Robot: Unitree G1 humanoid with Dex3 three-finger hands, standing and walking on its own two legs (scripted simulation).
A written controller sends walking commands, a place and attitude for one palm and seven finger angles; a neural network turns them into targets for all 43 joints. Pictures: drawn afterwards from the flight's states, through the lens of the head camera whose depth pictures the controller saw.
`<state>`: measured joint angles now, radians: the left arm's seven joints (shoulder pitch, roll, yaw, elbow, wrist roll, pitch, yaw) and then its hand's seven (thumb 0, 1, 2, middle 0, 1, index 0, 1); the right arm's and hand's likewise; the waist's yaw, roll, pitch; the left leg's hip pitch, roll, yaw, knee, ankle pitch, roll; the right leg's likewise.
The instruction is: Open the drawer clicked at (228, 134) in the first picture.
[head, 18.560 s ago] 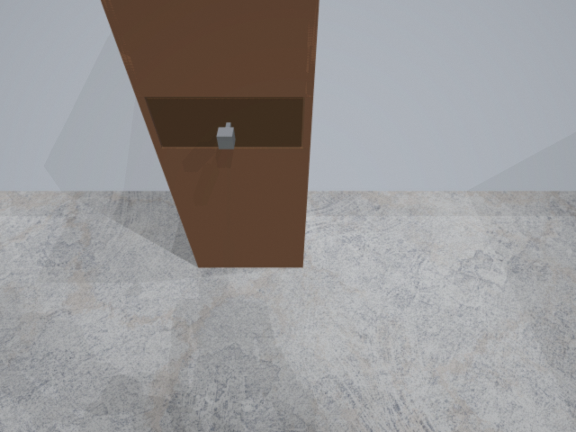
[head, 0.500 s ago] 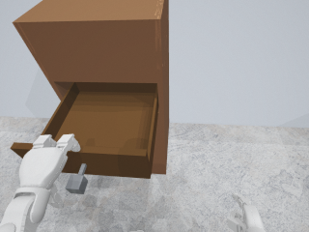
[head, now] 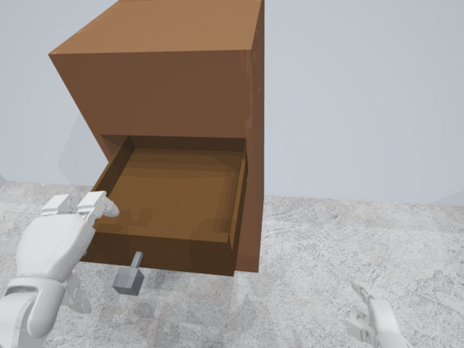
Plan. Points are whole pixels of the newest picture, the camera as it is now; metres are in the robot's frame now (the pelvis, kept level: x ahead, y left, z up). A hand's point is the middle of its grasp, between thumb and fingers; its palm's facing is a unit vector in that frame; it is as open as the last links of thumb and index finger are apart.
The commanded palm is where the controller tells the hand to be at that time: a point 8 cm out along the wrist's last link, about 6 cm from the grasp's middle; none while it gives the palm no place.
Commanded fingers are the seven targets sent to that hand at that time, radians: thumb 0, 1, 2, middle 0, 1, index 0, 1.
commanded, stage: draw the hand back to the body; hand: left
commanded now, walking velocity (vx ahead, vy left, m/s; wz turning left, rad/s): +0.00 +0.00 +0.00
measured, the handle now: (132, 271) +0.25 +0.26 -0.05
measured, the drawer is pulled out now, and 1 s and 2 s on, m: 0.29 0.29 0.29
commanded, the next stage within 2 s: step back with the hand held close in 1.64 s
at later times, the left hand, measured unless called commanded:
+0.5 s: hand (75, 265) +0.19 +0.27 +0.10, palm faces +0.00 -0.09 -1.00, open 13.9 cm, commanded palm +0.17 +0.27 +0.17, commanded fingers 0.00 -0.50 0.30 -0.30 -1.20 -0.30 -1.20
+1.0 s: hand (97, 226) +0.22 +0.22 +0.17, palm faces +0.33 -0.87 -0.37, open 12.5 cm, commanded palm +0.17 +0.27 +0.18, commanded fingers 0.00 0.17 0.58 -0.25 -0.77 -0.25 -0.77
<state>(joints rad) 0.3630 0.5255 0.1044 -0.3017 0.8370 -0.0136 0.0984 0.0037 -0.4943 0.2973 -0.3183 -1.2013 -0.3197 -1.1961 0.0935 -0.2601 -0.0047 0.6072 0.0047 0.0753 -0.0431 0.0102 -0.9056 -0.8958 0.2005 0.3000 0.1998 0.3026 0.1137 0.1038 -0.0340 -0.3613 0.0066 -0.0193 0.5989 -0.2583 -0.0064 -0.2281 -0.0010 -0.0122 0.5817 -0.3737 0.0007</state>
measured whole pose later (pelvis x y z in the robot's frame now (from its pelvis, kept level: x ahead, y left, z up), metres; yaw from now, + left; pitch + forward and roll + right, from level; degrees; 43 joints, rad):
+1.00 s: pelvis +0.02 +0.00 +0.01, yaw -2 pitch -3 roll +0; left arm 0.50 0.33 0.24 -0.47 -0.06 -0.10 0.11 0.00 -0.16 0.44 -0.29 -0.98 -0.29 -0.98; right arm 0.21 -0.21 0.04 0.62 -0.01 -0.13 -0.08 0.01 -0.90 -0.90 0.20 0.30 0.20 0.30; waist 0.05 0.04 0.02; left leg -0.17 0.02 0.01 0.45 -0.23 -0.01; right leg -0.03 0.01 0.01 0.40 -0.32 0.00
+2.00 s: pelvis +0.00 +0.00 +0.02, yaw -3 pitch +1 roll -1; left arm 0.60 0.37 0.33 -0.53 -0.05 -0.14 0.08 0.02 0.89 0.90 -0.21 -0.30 -0.21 -0.30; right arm 0.14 -0.24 -0.02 0.54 0.01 0.00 -0.06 0.01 -0.90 -0.90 0.20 0.30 0.20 0.30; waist 0.01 0.04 0.05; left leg -0.27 0.03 0.02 0.43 -0.17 0.00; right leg -0.14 0.02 0.03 0.37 -0.25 0.01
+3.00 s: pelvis -0.18 -0.01 +0.01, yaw -6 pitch +4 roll +2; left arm 0.71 0.42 0.38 -0.64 -0.05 -0.21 0.13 0.02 0.88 0.89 -0.22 -0.30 -0.22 -0.30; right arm 0.15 -0.19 0.01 0.62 0.01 -0.04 -0.04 0.01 -0.90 -0.90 0.20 0.30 0.20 0.30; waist -0.01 -0.03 0.02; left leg -0.55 -0.02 0.00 0.86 -0.39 -0.03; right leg -0.23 0.02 0.00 0.48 -0.33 -0.05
